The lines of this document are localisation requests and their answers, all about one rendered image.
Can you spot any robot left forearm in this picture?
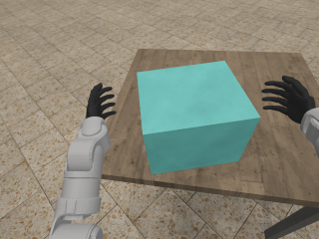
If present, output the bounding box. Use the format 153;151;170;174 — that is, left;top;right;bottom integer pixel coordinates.
48;117;111;239

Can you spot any carton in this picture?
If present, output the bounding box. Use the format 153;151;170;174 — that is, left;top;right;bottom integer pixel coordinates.
137;61;261;175

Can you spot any left robot hand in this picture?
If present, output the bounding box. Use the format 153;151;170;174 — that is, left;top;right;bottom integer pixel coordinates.
86;83;117;119

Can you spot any table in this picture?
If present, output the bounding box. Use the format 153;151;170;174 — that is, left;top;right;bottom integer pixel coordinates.
101;49;319;239

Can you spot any robot right forearm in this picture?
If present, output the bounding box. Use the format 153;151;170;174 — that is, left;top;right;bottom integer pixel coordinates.
300;108;319;158

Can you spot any robot left upper arm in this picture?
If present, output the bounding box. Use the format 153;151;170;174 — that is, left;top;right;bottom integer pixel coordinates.
51;223;104;239

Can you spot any right robot hand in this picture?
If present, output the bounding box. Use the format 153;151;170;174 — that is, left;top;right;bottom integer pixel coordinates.
261;76;316;123

